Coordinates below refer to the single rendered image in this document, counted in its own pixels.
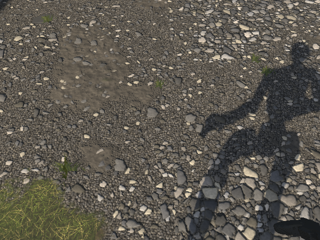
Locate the right robot hand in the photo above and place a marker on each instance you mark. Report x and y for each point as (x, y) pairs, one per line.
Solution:
(307, 229)

